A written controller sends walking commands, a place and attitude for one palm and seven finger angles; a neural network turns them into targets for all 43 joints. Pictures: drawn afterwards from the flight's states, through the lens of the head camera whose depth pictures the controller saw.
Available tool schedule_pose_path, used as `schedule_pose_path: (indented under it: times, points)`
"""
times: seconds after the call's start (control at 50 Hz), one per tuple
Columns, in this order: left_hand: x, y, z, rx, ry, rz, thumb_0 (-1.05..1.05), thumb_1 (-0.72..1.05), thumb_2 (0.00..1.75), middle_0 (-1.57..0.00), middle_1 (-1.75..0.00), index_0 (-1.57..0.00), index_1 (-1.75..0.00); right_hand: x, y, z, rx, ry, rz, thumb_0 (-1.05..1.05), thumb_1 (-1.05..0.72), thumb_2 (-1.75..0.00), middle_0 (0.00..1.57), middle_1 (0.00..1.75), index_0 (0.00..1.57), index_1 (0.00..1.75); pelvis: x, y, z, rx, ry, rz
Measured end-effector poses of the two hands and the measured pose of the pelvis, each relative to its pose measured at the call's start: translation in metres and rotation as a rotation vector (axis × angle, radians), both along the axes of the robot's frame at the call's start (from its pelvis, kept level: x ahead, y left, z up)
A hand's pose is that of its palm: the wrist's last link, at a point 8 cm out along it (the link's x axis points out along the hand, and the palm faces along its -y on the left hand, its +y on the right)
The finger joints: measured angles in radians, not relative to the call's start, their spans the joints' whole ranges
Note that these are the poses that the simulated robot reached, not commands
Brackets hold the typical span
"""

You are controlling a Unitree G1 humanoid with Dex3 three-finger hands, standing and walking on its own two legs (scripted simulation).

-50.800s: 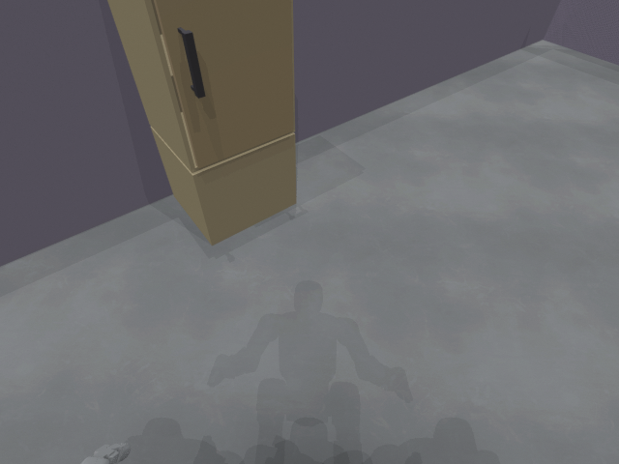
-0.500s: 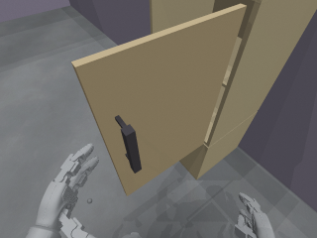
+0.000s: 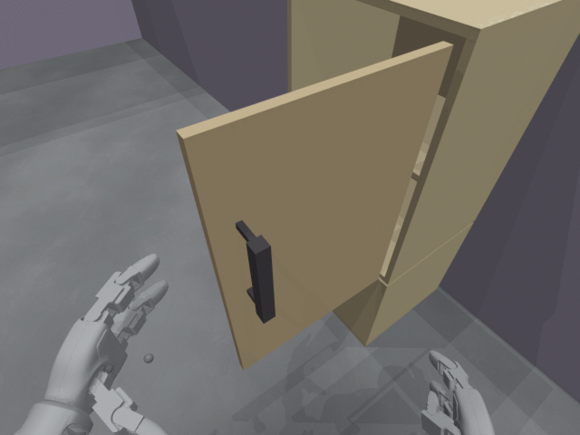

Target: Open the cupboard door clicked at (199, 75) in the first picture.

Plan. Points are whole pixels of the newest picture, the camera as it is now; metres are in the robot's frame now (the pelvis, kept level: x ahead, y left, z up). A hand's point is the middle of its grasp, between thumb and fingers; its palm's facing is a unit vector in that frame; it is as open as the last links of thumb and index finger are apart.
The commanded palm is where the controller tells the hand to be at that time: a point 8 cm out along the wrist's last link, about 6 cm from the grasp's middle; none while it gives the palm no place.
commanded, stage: draw the hand back to the body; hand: left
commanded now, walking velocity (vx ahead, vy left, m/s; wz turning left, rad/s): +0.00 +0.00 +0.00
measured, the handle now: (255, 274) +0.33 +0.08 +0.06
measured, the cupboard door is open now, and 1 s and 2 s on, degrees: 89 89 89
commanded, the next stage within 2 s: step back with the hand held close in 1.18 s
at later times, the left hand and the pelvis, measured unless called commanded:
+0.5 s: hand (70, 310) +0.21 +0.24 +0.16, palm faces +0.34 -0.86 -0.37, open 12.7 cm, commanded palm +0.16 +0.28 +0.18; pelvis +0.02 +0.01 +0.04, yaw +0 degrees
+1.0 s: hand (62, 272) +0.23 +0.24 +0.19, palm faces +0.42 -0.82 -0.39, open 7.7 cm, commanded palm +0.18 +0.29 +0.21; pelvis +0.03 -0.01 +0.05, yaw -1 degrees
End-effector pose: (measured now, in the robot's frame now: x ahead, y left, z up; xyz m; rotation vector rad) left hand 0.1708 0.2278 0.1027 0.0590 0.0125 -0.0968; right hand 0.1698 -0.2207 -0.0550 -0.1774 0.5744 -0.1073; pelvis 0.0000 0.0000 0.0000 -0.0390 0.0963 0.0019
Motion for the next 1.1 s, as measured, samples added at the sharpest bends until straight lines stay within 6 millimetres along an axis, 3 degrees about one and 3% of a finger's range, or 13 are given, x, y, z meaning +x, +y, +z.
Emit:
schedule_pose_path:
  times: [0.12, 0.2, 0.34, 0.52, 0.84, 1.1]
  points:
    - [-0.005, 0.014, 0.02, 0.016, -0.053, 0.021, -0.01, -0.47, 0.32, -0.16, -0.3, -0.16, -0.3, 0.005, 0.002, 0.011, -0.017, -0.03, 0.019, 0.01, -0.9, -0.9, 0.2, 0.3, 0.2, 0.3, 0.001, 0.003, 0.006, -0.006, -0.028, 0.007]
    - [-0.007, 0.023, 0.031, 0.143, -0.033, 0.177, -0.01, -0.4, 0.35, -0.16, -0.3, -0.16, -0.3, 0.007, 0.005, 0.018, -0.037, -0.019, 0.016, 0.01, -0.9, -0.9, 0.2, 0.3, 0.2, 0.3, 0.002, 0.005, 0.014, 0.0, -0.053, -0.001]
    - [-0.014, 0.037, 0.041, 0.253, 0.025, 0.358, -0.01, -0.19, 0.44, -0.17, -0.3, -0.17, -0.3, 0.009, 0.016, 0.021, -0.039, 0.036, 0.031, 0.01, -0.9, -0.9, 0.2, 0.3, 0.2, 0.3, 0.008, 0.009, 0.028, 0.01, -0.087, -0.003]
    - [0.0, 0.053, 0.078, 0.34, -0.067, 0.451, 0.0, 0.11, 0.57, -0.18, -0.3, -0.18, -0.3, 0.02, 0.023, 0.018, -0.016, 0.078, 0.061, 0.01, -0.9, -0.9, 0.2, 0.3, 0.2, 0.3, 0.02, 0.012, 0.039, 0.024, -0.125, -0.007]
    - [0.015, 0.063, 0.119, 0.409, -0.181, 0.517, 0.01, 0.66, 0.8, -0.21, -0.3, -0.21, -0.3, 0.038, -0.003, 0.024, -0.023, 0.098, 0.042, 0.01, -0.9, -0.9, 0.2, 0.3, 0.2, 0.3, 0.034, -0.003, 0.046, 0.034, -0.15, -0.02]
    - [0.014, 0.043, 0.106, 0.377, -0.128, 0.499, 0.02, 0.87, 0.89, -0.21, -0.3, -0.21, -0.3, 0.032, -0.023, 0.021, -0.021, 0.125, 0.019, 0.01, -0.9, -0.9, 0.2, 0.3, 0.2, 0.3, 0.032, -0.018, 0.047, 0.037, -0.156, -0.021]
